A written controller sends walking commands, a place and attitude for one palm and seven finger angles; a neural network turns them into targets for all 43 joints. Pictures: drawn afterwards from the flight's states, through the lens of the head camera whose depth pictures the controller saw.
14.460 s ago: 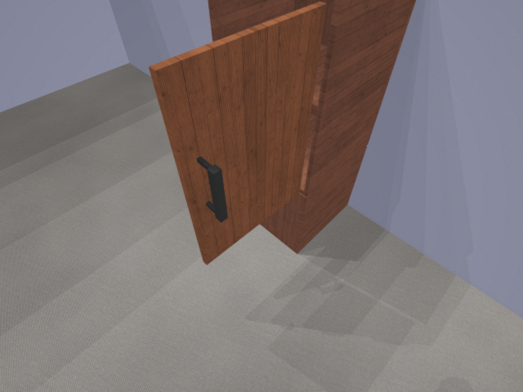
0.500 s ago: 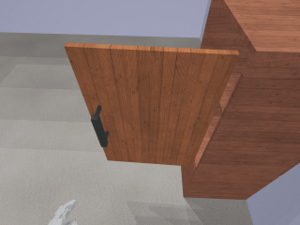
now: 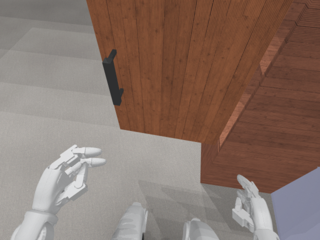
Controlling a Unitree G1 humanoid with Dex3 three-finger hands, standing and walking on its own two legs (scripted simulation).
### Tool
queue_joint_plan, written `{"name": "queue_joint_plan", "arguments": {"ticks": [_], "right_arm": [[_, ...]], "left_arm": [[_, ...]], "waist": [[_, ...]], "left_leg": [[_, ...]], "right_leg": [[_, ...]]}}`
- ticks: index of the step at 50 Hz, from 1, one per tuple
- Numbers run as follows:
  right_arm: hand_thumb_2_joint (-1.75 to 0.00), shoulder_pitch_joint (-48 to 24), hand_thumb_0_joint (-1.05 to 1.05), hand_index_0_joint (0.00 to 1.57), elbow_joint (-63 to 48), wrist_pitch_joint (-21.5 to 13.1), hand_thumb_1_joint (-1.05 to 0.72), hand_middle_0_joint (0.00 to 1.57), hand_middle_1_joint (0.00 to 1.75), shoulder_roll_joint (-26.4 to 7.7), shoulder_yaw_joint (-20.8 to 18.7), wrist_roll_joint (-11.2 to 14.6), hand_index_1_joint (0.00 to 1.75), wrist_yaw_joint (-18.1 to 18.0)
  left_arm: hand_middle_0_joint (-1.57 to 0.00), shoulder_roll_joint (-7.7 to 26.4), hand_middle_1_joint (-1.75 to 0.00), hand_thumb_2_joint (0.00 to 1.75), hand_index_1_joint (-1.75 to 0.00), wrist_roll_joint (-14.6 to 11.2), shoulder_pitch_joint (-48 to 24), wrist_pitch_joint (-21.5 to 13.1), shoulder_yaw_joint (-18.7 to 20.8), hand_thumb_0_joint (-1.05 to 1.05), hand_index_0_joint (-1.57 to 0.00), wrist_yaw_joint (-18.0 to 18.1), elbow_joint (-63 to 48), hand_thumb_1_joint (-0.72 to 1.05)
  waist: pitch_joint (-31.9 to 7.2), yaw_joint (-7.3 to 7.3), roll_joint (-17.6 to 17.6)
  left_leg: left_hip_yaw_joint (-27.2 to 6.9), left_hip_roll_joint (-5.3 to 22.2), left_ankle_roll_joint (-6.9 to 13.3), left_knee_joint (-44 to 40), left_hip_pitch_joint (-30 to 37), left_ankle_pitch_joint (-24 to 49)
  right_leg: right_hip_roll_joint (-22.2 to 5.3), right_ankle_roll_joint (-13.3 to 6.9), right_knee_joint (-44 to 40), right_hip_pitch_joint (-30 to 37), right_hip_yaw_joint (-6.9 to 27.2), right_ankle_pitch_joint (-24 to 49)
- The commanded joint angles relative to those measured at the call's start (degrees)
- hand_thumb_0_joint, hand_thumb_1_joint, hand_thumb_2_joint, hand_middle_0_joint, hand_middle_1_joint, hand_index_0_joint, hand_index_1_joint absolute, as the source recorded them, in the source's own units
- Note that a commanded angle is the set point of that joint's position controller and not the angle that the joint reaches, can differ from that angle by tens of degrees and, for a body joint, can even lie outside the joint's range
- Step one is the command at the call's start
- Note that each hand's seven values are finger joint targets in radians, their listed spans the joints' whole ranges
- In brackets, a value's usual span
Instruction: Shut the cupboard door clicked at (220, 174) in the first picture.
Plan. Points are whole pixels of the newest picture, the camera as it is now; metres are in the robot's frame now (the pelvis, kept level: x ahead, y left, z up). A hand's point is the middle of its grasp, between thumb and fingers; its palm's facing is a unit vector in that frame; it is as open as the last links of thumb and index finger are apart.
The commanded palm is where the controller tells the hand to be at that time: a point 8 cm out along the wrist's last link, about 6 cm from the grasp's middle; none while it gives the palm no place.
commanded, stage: raise the hand and make a fist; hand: left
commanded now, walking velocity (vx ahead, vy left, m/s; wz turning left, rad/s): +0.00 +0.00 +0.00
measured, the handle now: (115, 79) +0.50 +0.19 +0.09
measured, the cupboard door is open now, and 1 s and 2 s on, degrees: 88 88 88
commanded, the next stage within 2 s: bring the fist close to the handle in 1.30 s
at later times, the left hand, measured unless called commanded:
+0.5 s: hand (73, 171) +0.24 +0.22 +0.07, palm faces -0.06 -1.00 -0.02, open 3.2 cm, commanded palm +0.22 +0.27 +0.08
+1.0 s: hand (72, 161) +0.25 +0.22 +0.09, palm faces -0.07 -1.00 -0.04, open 3.1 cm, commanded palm +0.23 +0.27 +0.09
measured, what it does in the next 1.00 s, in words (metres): stands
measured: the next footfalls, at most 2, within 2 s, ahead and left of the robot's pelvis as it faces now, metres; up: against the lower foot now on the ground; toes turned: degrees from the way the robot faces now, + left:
none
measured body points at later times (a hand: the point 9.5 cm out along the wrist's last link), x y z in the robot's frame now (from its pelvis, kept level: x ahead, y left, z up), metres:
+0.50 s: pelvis +0.02 +0.04 +0.02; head +0.09 +0.06 +0.46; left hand +0.23 +0.27 +0.07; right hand +0.21 -0.20 -0.04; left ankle +0.08 +0.13 -0.62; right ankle +0.03 -0.08 -0.62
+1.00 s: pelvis +0.03 +0.03 +0.03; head +0.09 +0.04 +0.47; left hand +0.25 +0.27 +0.09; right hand +0.20 -0.20 -0.04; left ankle +0.08 +0.13 -0.62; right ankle +0.03 -0.08 -0.62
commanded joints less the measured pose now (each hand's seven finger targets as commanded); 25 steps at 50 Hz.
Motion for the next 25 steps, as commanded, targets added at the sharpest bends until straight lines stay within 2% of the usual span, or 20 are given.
{"name": "queue_joint_plan", "arguments": {"ticks": [1, 2, 5, 7, 9, 12, 13, 16, 17, 20, 22, 23, 25], "right_arm": [[-0.9, -0.1, 0.0, 0.2, -8.7, -2.3, -0.9, 0.2, 0.3, -7.4, -4.3, 0.7, 0.3, -1.0], [-0.9, -0.7, 0.0, 0.2, -8.8, -2.0, -0.9, 0.2, 0.3, -7.1, -4.3, 0.7, 0.3, -0.9], [-0.9, -0.5, 0.0, 0.2, -8.9, -2.0, -0.9, 0.2, 0.3, -6.0, -4.4, 0.3, 0.3, -0.4], [-0.9, -0.5, 0.0, 0.2, -8.3, -1.9, -0.9, 0.2, 0.3, -6.0, -4.5, -0.1, 0.3, -0.1], [-0.9, 0.3, 0.0, 0.2, -8.1, -1.9, -0.9, 0.2, 0.3, -6.4, -4.7, -0.3, 0.3, 0.1], [-0.9, 0.9, 0.0, 0.2, -8.3, -2.0, -0.9, 0.2, 0.3, -7.4, -4.8, -0.4, 0.3, 0.3], [-0.9, 1.2, 0.0, 0.2, -8.5, -2.1, -0.9, 0.2, 0.3, -7.8, -4.9, -0.3, 0.3, 0.4], [-0.9, 1.7, 0.0, 0.2, -9.2, -2.0, -0.9, 0.2, 0.3, -8.2, -5.0, -0.3, 0.3, 0.5], [-0.9, 1.6, 0.0, 0.2, -9.2, -1.7, -0.9, 0.2, 0.3, -8.4, -4.9, -0.3, 0.3, 0.5], [-0.9, 1.9, 0.0, 0.2, -9.7, -1.2, -0.9, 0.2, 0.3, -8.4, -4.8, -0.4, 0.3, 0.7], [-0.9, 2.1, 0.0, 0.2, -10.0, -0.4, -0.9, 0.2, 0.3, -8.5, -4.6, -0.4, 0.3, 0.8], [-0.9, 2.2, 0.0, 0.2, -10.4, -0.1, -0.9, 0.2, 0.3, -8.5, -4.6, -0.3, 0.3, 0.9], [-0.9, 2.2, 0.0, 0.2, -10.9, 0.6, -0.9, 0.2, 0.3, -8.4, -4.5, -0.3, 0.3, 1.1]], "left_arm": [[-0.77, 8.6, -0.92, 0.9, -0.92, -1.6, -2.6, 3.8, 6.4, 0.0, -0.77, 0.0, -10.5, 0.9], [-0.79, 9.2, -0.94, 0.9, -0.94, -1.6, -0.8, 4.9, 7.8, 0.0, -0.79, 0.9, -10.2, 0.9], [-0.84, 7.2, -1.0, 0.9, -1.0, -1.7, 0.5, 4.3, 7.8, 0.0, -0.84, 3.7, -13.5, 0.9], [-0.88, 6.5, -1.04, 0.9, -1.04, -1.2, 1.6, 3.3, 7.4, 0.0, -0.88, 4.9, -12.3, 0.9], [-0.92, 5.2, -1.08, 0.9, -1.08, -0.8, 2.0, 1.5, 5.6, 0.0, -0.92, 5.1, -11.7, 0.9], [-0.97, 4.8, -1.14, 0.9, -1.14, -0.5, 1.1, -0.4, 3.8, 0.0, -0.97, 4.5, -12.2, 0.9], [-0.99, 5.4, -1.16, 0.9, -1.16, -0.4, 1.3, -1.1, 4.0, 0.0, -0.99, 4.5, -13.7, 0.9], [-1.04, 4.9, -1.22, 0.9, -1.22, -0.4, 2.1, -1.4, 3.3, 0.0, -1.04, 4.6, -15.5, 0.9], [-1.06, 5.9, -1.24, 0.9, -1.24, 0.0, 1.7, -1.3, 3.7, 0.0, -1.06, 4.9, -16.0, 0.9], [-1.12, 5.4, -1.3, 0.9, -1.3, 0.2, 2.0, -1.0, 3.1, 0.0, -1.12, 5.8, -19.0, 0.9], [-1.15, 5.8, -1.34, 0.9, -1.34, 0.7, 2.4, -0.1, 3.3, 0.0, -1.15, 6.4, -18.9, 0.9], [-1.17, 5.3, -1.36, 0.9, -1.36, 1.0, 2.4, 0.2, 2.7, 0.0, -1.17, 6.6, -19.5, 0.9], [-1.21, 4.5, -1.4, 0.9, -1.4, 1.2, 2.6, 1.1, 1.8, 0.0, -1.21, 6.5, -19.1, 0.9]], "waist": [[-12.5, -2.06, 0.2], [-12.8, -0.97, 0.7], [-14.6, -0.71, -0.5], [-12.3, -0.81, -0.6], [-11.6, -1.89, -2.4], [-10.4, -2.48, -0.3], [-12.3, -2.21, 0.4], [-13.4, -2.35, 1.2], [-13.0, -2.07, 2.5], [-14.4, -2.32, 4.3], [-13.2, -2.3, 4.7], [-13.8, -2.49, 4.6], [-12.4, -2.89, 5.0]], "left_leg": [[1.9, -1.7, 3.0, -10.3, 8.5, 2.6], [1.8, -1.7, 2.9, -11.0, 9.0, 4.1], [1.3, -1.6, 2.7, -12.7, 11.2, 7.3], [0.9, -1.5, 2.5, -13.7, 11.4, 7.9], [0.7, -1.5, 2.5, -13.8, 11.5, 7.6], [0.3, -1.5, 2.6, -14.5, 12.3, 6.1], [0.2, -1.5, 2.6, -15.0, 13.7, 6.2], [-0.4, -1.4, 2.5, -16.1, 15.8, 6.2], [-0.9, -1.3, 2.4, -16.6, 16.4, 6.2], [-1.7, -1.1, 2.0, -17.8, 19.1, 7.0], [-2.3, -0.9, 1.9, -18.6, 19.6, 6.8], [-2.5, -0.8, 1.7, -18.9, 20.6, 7.4], [-2.7, -0.7, 1.5, -19.4, 20.8, 6.3]], "right_leg": [[-1.8, 3.3, -22.2, 9.5, 15.0, -5.9], [-1.5, 3.1, -21.6, 10.8, 14.4, -3.7], [-1.2, 3.3, -19.3, 11.3, 11.7, 3.3], [-0.6, 2.8, -18.1, 9.9, 9.6, 5.0], [-0.5, 2.9, -17.3, 8.3, 8.9, 5.7], [0.0, 2.3, -16.1, 5.9, 7.5, 4.5], [0.0, 2.3, -15.5, 5.8, 6.8, 5.1], [0.4, 2.1, -14.4, 5.2, 5.4, 6.8], [0.7, 1.8, -14.0, 5.0, 5.1, 7.4], [0.7, 1.8, -13.5, 5.1, 4.2, 9.3], [1.0, 1.6, -13.4, 4.9, 3.7, 9.8], [1.0, 1.7, -13.2, 4.9, 3.5, 10.3], [1.1, 1.8, -13.9, 4.6, 3.4, 10.0]]}}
